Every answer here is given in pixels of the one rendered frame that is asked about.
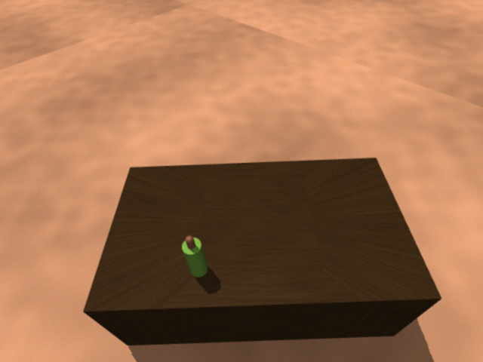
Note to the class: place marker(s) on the bottle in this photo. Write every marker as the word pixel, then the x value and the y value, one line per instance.
pixel 192 249

